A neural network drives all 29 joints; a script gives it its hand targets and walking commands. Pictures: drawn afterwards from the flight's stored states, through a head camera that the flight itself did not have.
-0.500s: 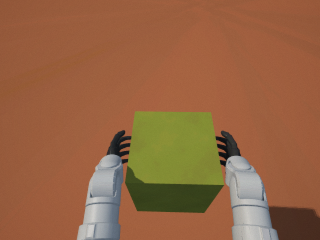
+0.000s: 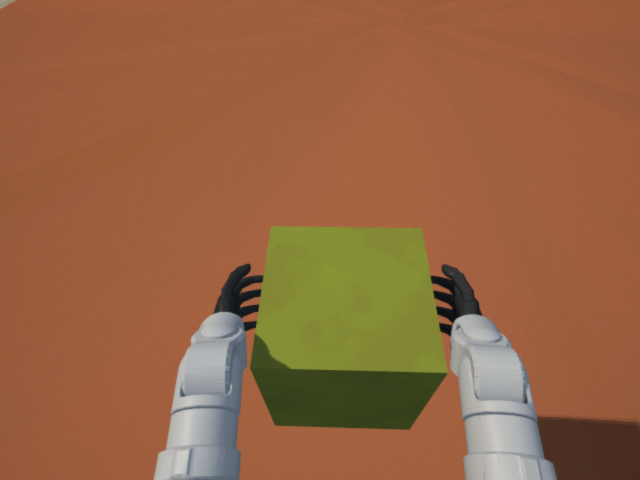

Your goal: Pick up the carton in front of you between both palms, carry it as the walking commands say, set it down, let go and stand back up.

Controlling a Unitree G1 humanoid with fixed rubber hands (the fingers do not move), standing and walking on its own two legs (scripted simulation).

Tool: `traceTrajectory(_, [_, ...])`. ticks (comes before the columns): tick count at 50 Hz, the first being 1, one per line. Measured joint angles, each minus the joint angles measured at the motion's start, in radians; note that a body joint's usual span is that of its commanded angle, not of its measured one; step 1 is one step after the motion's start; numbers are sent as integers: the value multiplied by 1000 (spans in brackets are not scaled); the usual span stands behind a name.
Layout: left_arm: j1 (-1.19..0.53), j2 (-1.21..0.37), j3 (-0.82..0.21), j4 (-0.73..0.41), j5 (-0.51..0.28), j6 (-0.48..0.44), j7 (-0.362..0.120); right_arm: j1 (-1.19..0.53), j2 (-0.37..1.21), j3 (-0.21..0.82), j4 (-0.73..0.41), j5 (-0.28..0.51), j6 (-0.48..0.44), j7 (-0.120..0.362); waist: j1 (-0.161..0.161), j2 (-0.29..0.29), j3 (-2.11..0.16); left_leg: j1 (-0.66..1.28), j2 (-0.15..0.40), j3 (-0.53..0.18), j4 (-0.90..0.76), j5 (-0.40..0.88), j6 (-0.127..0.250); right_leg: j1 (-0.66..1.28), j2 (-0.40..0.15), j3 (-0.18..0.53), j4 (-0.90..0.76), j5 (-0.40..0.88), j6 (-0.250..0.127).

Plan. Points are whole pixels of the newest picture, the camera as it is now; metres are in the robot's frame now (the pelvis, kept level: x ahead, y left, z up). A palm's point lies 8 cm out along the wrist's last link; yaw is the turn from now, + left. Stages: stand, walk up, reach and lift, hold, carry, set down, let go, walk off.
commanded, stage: carry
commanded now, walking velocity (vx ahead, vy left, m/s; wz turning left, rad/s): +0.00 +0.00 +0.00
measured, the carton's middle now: (343, 333) +0.32 +0.00 -0.04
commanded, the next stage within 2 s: hold in 1.14 s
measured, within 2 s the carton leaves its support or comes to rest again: neither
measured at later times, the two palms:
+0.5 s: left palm (220, 355) +0.24 +0.15 +0.04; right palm (473, 359) +0.24 -0.15 +0.04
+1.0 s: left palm (221, 369) +0.22 +0.15 +0.04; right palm (481, 374) +0.23 -0.15 +0.04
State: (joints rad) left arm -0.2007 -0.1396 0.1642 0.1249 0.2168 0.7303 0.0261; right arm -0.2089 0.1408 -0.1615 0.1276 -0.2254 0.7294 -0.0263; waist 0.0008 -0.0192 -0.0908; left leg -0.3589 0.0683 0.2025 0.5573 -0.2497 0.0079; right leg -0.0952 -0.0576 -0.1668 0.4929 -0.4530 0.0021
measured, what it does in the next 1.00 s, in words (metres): shifts its weight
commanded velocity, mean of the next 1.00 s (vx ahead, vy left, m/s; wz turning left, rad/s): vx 0.00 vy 0.00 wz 0.00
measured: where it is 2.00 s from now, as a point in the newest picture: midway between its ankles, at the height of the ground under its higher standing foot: outside the picture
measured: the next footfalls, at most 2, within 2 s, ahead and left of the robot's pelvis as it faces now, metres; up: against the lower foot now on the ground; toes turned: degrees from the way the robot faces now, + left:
none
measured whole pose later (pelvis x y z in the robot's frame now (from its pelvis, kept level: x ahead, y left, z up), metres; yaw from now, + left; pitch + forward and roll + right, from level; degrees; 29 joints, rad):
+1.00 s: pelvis -0.07 +0.00 +0.00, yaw +0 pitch +1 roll +0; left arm -0.23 -0.14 0.18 0.17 0.24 0.75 0.02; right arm -0.24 0.15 -0.19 0.18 -0.24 0.74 -0.02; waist 0.00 -0.01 -0.08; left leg -0.40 0.09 0.19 0.51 -0.13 0.02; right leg -0.19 -0.03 -0.17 0.56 -0.39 -0.03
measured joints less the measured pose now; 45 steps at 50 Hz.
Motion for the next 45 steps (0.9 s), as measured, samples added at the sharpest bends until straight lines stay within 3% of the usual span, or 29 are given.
traceTrajectory(45, [-28, -5, 18, 44, 23, 15, -6, -27, 5, -28, 51, -15, 6, 10, -2, 13, 11, -39, 25, -10, -44, 119, 11, -86, 25, -6, 58, 61, -28])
